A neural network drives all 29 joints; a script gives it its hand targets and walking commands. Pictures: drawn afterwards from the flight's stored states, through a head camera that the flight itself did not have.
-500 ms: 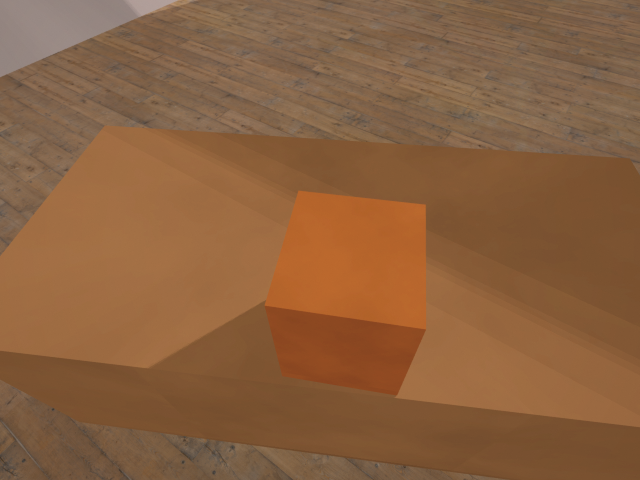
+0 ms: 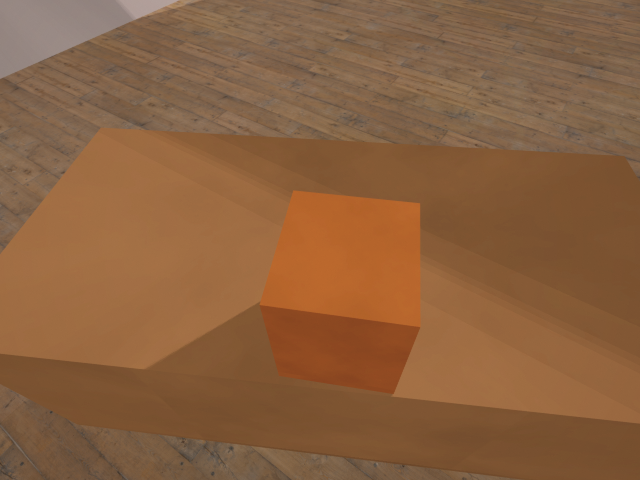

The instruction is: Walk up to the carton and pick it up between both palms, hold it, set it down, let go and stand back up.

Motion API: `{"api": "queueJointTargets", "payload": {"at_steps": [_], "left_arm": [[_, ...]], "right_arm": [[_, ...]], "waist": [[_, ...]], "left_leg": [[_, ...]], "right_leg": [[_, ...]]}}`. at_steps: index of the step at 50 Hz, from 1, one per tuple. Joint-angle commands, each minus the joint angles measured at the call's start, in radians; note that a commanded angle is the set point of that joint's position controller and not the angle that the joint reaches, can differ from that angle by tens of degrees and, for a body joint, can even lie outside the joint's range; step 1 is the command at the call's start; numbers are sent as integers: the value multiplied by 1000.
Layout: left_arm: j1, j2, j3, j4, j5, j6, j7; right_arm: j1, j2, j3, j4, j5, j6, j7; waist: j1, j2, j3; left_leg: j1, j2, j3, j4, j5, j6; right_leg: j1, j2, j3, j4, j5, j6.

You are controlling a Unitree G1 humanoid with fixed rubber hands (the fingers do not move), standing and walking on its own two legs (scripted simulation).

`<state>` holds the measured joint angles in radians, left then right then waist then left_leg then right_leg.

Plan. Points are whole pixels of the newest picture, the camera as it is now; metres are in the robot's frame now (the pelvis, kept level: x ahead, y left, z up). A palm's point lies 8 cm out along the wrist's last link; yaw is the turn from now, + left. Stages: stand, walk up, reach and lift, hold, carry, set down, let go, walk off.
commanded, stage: stand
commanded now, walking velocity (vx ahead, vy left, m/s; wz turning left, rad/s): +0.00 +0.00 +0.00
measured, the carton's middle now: (344, 295) +0.39 -0.01 -0.08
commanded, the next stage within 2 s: none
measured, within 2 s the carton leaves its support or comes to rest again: neither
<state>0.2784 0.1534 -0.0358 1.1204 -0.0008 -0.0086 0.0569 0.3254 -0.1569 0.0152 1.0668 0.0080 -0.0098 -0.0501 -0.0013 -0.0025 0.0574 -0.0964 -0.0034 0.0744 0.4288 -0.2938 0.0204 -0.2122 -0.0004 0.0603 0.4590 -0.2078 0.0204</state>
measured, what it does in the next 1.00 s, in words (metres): stands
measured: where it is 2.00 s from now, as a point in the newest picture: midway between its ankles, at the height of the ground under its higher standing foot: outside the picture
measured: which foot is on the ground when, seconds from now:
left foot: down 0.00-1.00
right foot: down 0.00-1.00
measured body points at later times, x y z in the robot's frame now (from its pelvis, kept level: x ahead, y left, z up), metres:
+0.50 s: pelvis +0.00 -0.01 +0.00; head +0.01 -0.01 +0.45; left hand +0.00 +0.22 -0.16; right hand -0.02 -0.23 -0.16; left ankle -0.04 +0.10 -0.74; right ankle +0.03 -0.13 -0.74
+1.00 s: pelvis -0.01 -0.01 +0.00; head +0.01 -0.01 +0.45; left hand +0.01 +0.21 -0.16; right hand -0.03 -0.24 -0.16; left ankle -0.04 +0.10 -0.74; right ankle +0.03 -0.13 -0.74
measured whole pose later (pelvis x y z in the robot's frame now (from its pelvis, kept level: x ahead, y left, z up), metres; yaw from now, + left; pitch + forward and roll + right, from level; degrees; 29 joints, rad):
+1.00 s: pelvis -0.01 -0.01 +0.00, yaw -1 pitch -2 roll +0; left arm 0.28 0.15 -0.03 1.09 0.00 -0.01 0.05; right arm 0.34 -0.17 0.01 1.06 0.00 0.00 -0.05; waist 0.00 0.00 0.06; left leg -0.11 0.02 0.09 0.45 -0.30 0.00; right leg -0.24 0.02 0.07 0.48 -0.20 0.01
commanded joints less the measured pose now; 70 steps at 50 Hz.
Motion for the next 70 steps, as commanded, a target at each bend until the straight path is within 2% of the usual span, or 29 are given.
{"api": "queueJointTargets", "payload": {"at_steps": [1,3,6,9,11,16,20,25,27,33,34,36,42,44,46,54,57,58,60,63,70], "left_arm": [[83,110,18,-24,1,-8,5],[82,118,20,-24,1,-10,6],[85,110,20,-25,1,-9,5],[82,103,17,-23,0,-7,4],[85,109,19,-30,0,-9,4],[84,112,22,-28,1,-10,4],[82,111,21,-34,0,-12,4],[87,113,24,-38,2,-11,2],[92,113,26,-34,2,-9,2],[86,109,23,-39,2,-12,2],[85,112,23,-43,2,-13,2],[80,112,25,-45,2,-12,2],[80,116,27,-52,1,-13,2],[74,115,28,-53,3,-13,1],[80,111,28,-54,1,-14,1],[78,116,30,-59,2,-13,0],[74,117,30,-61,2,-13,1],[77,115,30,-57,1,-12,1],[76,110,27,-58,0,-11,1],[76,116,31,-61,1,-12,0],[78,115,31,-68,3,-11,0]], "right_arm": [[101,-114,-21,-20,0,-8,-5],[110,-108,-21,-19,1,-9,-6],[102,-106,-19,-17,-1,-9,-6],[101,-108,-19,-20,0,-8,-5],[105,-115,-22,-19,-2,-7,-4],[114,-107,-21,-18,-3,-6,-5],[108,-104,-20,-24,-2,-6,-3],[116,-114,-25,-27,-2,-7,-4],[115,-113,-26,-23,-1,-6,-5],[113,-111,-23,-25,-2,-6,-4],[122,-111,-23,-27,-3,-5,-3],[117,-114,-24,-28,-4,-4,-4],[116,-115,-26,-27,-3,-3,-3],[109,-114,-27,-27,-5,-2,-4],[116,-114,-26,-23,-3,-2,-4],[114,-119,-28,-29,-4,-2,-2],[122,-122,-29,-27,-3,-2,-3],[121,-120,-27,-26,-5,-1,-3],[117,-119,-28,-27,-3,-1,-2],[119,-118,-26,-20,-6,1,-2],[118,-116,-26,-21,-6,0,-2]], "waist": [[-1,-5,50],[-3,-22,28],[3,10,56],[1,6,61],[2,-17,42],[-3,7,44],[-3,-16,58],[-1,9,36],[3,-9,41],[3,1,52],[-1,-20,43],[2,-27,53],[-4,5,39],[-1,-18,48],[-1,-1,29],[-2,4,43],[-2,-23,34],[-2,-12,53],[-3,-26,56],[-2,-3,67],[-5,-2,65]], "left_leg": [[-57,124,-105,-116,146,-3],[-38,128,-109,-112,164,-1],[-55,126,-105,-113,146,-1],[-57,125,-105,-122,127,-1],[-47,124,-106,-116,128,-2],[-54,125,-102,-115,115,0],[-47,126,-98,-111,128,-5],[-46,126,-95,-105,119,1],[-50,128,-99,-109,106,4],[-48,126,-90,-104,112,-4],[-38,128,-94,-101,123,-3],[-45,124,-89,-100,114,-6],[-43,127,-87,-100,104,-1],[-47,127,-87,-97,105,-2],[-38,126,-83,-92,115,-2],[-44,130,-79,-103,93,-5],[-40,129,-84,-96,89,-3],[-49,130,-81,-100,85,-2],[-48,131,-78,-101,83,-5],[-48,128,-78,-100,79,-6],[-54,132,-73,-100,79,-3]], "right_leg": [[-28,-88,59,-83,153,-21],[-27,-87,55,-80,157,-20],[-33,-88,58,-82,152,-19],[-35,-86,63,-85,137,-21],[-36,-82,60,-85,141,-21],[-37,-83,65,-84,124,-21],[-51,-83,65,-85,134,-22],[-38,-81,72,-82,134,-26],[-46,-78,68,-83,121,-24],[-53,-79,78,-85,123,-24],[-54,-79,73,-83,134,-25],[-62,-74,72,-88,130,-26],[-59,-79,82,-86,126,-27],[-62,-74,76,-83,127,-28],[-59,-80,82,-81,150,-33],[-64,-74,82,-87,118,-29],[-62,-71,83,-88,106,-29],[-66,-74,87,-88,111,-29],[-79,-72,86,-93,112,-30],[-86,-75,92,-95,95,-31],[-89,-74,95,-93,97,-30]]}}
